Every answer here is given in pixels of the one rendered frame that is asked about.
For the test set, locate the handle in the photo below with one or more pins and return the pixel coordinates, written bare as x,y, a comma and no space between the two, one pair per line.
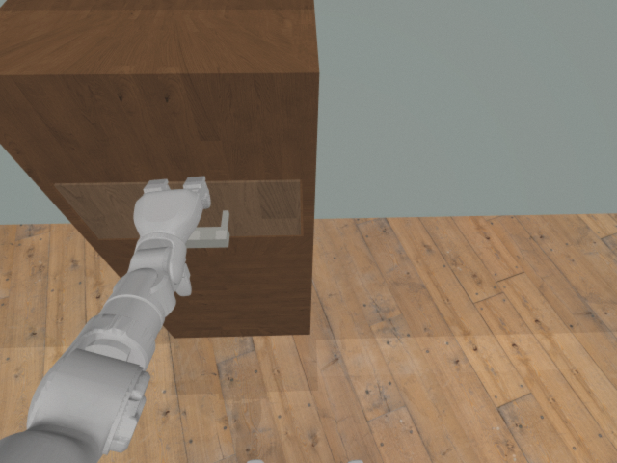
210,237

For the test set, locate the cabinet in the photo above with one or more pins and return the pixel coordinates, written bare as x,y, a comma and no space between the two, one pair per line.
98,91

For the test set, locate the drawer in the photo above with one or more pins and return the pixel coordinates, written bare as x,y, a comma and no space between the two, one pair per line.
256,207

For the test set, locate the left robot hand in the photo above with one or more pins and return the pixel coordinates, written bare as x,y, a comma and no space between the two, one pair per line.
176,212

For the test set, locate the left robot upper arm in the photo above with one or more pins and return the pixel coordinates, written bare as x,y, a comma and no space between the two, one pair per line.
92,406

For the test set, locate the left robot forearm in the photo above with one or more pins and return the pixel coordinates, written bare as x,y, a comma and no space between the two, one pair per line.
131,318

